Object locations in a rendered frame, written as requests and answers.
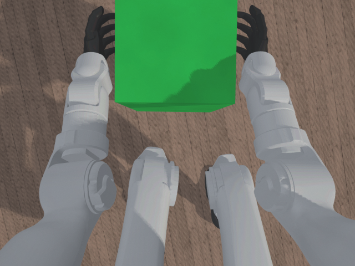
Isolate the left robot thigh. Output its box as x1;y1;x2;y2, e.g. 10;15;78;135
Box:
115;155;179;266

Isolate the robot left upper arm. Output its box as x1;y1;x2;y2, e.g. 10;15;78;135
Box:
0;159;116;266

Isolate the robot right forearm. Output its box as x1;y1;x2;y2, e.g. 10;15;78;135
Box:
239;52;336;190

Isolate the robot right upper arm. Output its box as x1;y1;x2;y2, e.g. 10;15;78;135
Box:
254;159;355;266

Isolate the robot left hand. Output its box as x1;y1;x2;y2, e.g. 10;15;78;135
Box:
83;6;115;60

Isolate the robot left forearm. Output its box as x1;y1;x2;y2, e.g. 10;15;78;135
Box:
39;52;113;206

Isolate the robot right hand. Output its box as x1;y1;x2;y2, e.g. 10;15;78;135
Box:
236;5;268;60

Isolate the robot left shin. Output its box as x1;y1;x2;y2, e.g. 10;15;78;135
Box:
128;147;169;194

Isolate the carton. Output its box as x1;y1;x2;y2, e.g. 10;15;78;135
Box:
115;0;237;112

